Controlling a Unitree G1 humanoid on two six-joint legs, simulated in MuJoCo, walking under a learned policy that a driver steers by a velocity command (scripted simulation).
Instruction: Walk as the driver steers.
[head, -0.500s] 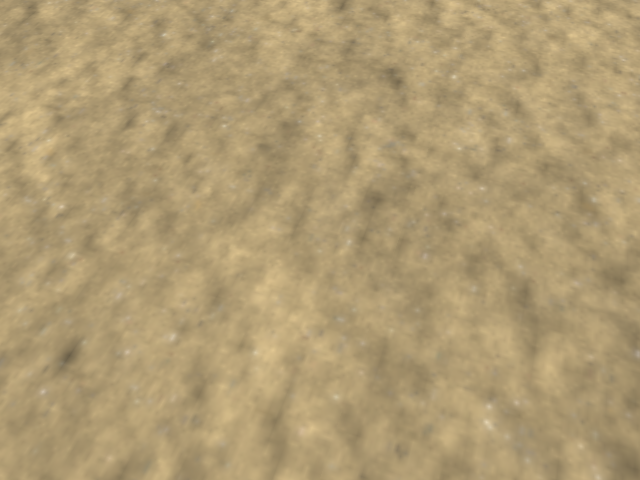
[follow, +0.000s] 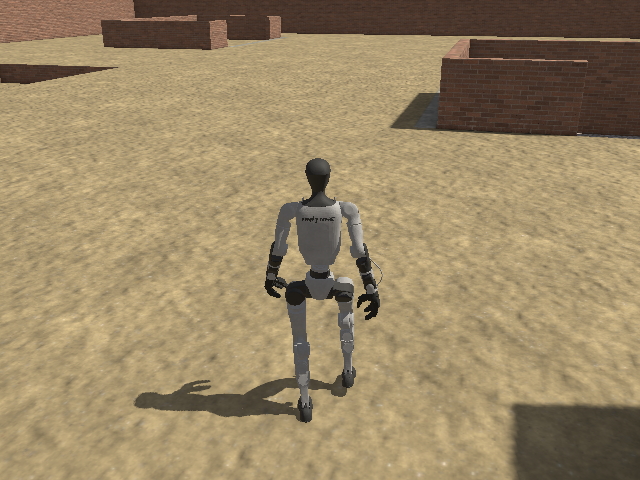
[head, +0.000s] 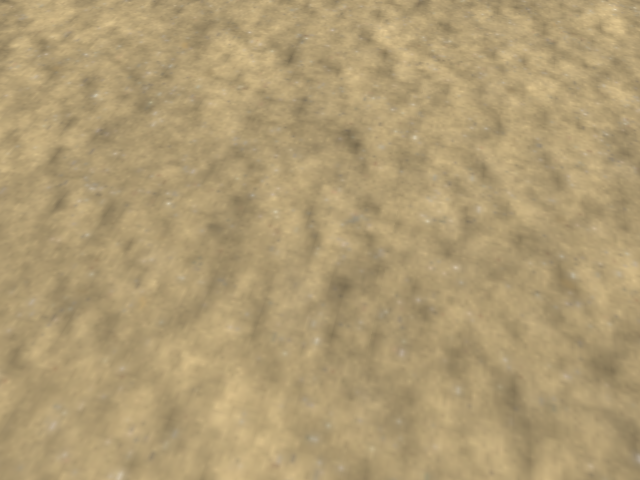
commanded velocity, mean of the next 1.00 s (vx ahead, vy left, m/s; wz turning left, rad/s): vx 0.10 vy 0.00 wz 0.00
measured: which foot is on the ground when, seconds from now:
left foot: down 0.00-0.14, up 0.16-0.50, down 0.52-1.00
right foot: up 0.00-0.12, down 0.14-1.00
